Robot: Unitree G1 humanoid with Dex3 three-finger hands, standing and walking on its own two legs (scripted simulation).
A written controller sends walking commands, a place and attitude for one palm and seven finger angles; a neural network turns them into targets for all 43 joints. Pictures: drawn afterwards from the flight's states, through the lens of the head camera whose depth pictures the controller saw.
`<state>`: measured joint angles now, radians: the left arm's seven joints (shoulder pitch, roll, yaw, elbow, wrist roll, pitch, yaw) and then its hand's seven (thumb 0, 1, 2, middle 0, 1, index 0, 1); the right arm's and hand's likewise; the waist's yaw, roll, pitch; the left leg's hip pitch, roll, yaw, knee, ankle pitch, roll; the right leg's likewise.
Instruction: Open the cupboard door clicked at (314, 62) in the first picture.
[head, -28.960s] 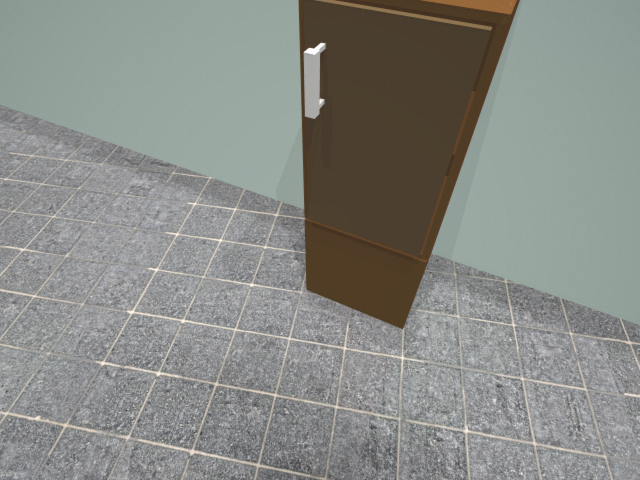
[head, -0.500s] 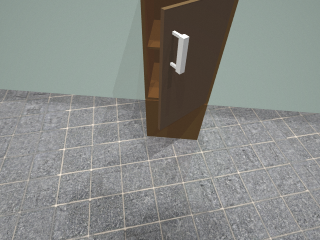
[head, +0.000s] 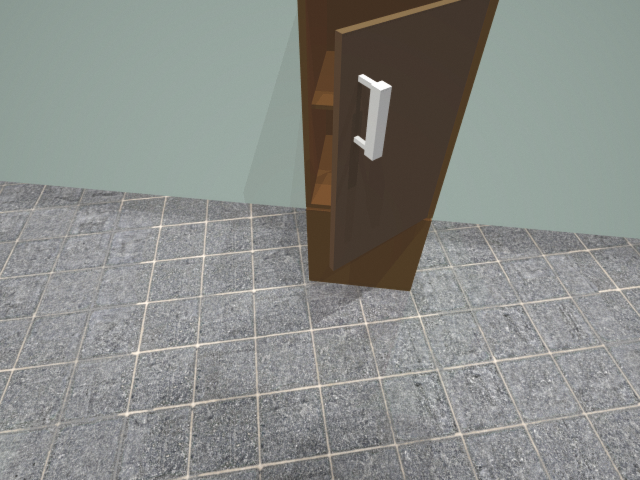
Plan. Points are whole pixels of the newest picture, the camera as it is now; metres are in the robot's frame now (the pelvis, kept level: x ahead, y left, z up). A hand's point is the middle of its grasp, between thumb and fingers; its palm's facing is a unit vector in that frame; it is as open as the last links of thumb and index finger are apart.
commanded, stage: let the arm hang, fingers relaxed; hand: left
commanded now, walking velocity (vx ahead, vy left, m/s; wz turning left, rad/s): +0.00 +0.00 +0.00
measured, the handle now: (368, 117) +0.67 -0.04 +0.11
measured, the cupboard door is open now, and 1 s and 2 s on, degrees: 42 42 42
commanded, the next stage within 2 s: look to check the result in 0.32 s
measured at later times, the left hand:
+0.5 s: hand out of the picture +0.00 +0.17 -0.17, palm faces +0.06 -0.98 -0.17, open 7.4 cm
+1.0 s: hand out of the picture +0.02 +0.17 -0.17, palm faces +0.05 -0.98 -0.17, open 7.4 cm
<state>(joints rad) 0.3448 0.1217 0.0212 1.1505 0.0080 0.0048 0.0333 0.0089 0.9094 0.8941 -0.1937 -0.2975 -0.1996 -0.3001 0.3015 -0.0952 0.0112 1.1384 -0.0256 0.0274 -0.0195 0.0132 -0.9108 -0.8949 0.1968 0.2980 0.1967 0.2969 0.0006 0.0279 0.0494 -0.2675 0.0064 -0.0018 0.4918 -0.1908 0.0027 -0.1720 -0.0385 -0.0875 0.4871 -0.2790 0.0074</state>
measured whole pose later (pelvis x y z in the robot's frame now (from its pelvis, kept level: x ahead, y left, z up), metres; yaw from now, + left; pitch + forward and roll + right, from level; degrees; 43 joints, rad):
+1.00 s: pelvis +0.03 +0.00 +0.01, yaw +0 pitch -2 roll +0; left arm 0.27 0.15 0.02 1.14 0.01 -0.01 0.03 0.01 0.91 0.89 -0.19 -0.30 -0.20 -0.30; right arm 0.23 -0.16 0.00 1.15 -0.02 0.00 -0.03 0.01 -0.92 -0.90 0.20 0.30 0.20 0.30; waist 0.00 -0.01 0.07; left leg -0.20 0.00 0.00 0.42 -0.20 0.01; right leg -0.09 -0.04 -0.09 0.39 -0.27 0.02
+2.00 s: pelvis +0.04 +0.01 +0.00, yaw -31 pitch +1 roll -2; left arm 0.15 0.27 0.10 0.90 0.02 0.05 -0.03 0.01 0.91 0.89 -0.19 -0.30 -0.20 -0.30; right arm 0.16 -0.18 -0.01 0.88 -0.03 0.01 -0.04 0.01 -0.90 -0.89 0.20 0.30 0.20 0.30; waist 0.04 -0.03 0.14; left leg -0.23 0.10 0.06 0.52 -0.31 -0.02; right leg -0.47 -0.01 -0.02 0.98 -0.48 0.05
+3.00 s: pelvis +0.07 -0.07 +0.01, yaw -68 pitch +1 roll +0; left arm 0.28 0.20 0.07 0.98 0.03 -0.01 -0.02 0.01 0.90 0.89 -0.20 -0.30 -0.20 -0.30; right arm 0.19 -0.23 -0.07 0.91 -0.02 0.02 0.02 0.01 -0.91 -0.90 0.20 0.30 0.19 0.30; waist 0.01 -0.01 0.08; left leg -0.50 0.09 0.05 0.89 -0.35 -0.07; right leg -0.15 0.02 0.02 0.43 -0.29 -0.03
